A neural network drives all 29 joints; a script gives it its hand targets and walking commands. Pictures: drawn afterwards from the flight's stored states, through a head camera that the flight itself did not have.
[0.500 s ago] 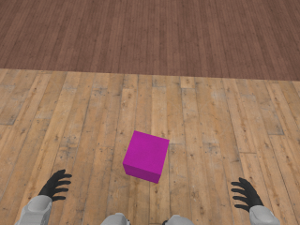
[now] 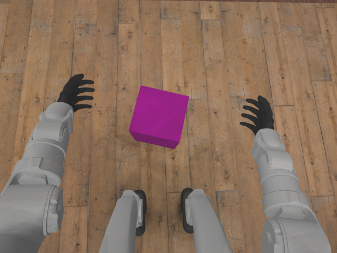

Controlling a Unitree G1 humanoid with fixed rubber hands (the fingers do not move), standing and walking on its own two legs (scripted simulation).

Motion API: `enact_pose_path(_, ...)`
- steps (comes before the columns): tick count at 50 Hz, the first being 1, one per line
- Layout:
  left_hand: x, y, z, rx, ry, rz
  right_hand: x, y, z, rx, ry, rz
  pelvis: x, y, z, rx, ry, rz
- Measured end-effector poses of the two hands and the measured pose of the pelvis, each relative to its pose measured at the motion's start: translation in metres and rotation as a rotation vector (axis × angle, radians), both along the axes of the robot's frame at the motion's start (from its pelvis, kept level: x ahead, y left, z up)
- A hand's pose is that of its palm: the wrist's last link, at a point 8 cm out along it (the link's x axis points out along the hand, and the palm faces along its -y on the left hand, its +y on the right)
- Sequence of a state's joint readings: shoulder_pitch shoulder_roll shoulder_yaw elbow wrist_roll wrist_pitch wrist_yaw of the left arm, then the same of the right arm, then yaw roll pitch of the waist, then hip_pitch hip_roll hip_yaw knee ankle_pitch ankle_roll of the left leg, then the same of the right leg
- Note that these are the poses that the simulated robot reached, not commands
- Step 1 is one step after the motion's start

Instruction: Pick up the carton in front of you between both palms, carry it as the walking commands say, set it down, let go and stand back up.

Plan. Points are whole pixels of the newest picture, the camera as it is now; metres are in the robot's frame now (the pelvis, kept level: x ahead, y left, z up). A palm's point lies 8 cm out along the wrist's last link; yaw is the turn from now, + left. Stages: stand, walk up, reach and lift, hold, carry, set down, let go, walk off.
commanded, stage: reach and lift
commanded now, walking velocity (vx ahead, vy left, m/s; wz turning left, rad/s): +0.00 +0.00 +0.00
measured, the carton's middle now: (159, 120) +0.53 +0.00 -0.56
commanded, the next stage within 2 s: none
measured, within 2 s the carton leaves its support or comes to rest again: neither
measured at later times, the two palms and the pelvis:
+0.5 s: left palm (93, 65) +0.58 +0.19 -0.15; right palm (228, 94) +0.50 -0.19 -0.15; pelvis +0.00 +0.01 -0.03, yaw +0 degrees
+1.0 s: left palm (113, 107) +0.55 +0.19 -0.41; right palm (208, 122) +0.48 -0.19 -0.40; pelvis -0.01 -0.02 -0.22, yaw -3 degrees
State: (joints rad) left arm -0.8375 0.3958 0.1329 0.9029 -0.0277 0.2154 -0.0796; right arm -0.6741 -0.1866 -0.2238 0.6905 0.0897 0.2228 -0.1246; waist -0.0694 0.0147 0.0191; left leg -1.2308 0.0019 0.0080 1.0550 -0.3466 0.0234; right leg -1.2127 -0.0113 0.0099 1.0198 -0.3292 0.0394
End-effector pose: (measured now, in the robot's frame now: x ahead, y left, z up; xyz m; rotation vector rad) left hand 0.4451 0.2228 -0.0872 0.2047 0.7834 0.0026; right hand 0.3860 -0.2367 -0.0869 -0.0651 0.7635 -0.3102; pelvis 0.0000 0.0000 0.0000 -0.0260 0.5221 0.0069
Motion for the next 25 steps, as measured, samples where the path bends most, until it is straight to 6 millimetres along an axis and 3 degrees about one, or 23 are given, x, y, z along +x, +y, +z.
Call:
enact_pose_path(6, 0.044, -0.015, -0.002, -0.046, -0.032, -0.020, 0.035, 0.017, -0.007, 0.022, -0.032, -0.023, -0.027, 0.002, -0.014, -0.001, 0.048, 0.005)
enact_pose_path(12, 0.085, -0.027, -0.011, -0.088, -0.054, -0.045, 0.070, 0.033, -0.018, 0.038, -0.057, -0.047, -0.037, 0.003, -0.024, -0.011, 0.098, 0.014)
enact_pose_path(19, 0.123, -0.033, -0.038, -0.099, -0.081, -0.068, 0.106, 0.049, -0.042, 0.039, -0.088, -0.060, -0.023, 0.004, -0.028, -0.022, 0.183, 0.022)
enact_pose_path(25, 0.140, -0.032, -0.065, -0.084, -0.093, -0.065, 0.116, 0.051, -0.068, 0.028, -0.088, -0.059, 0.002, 0.005, -0.029, -0.031, 0.275, 0.020)
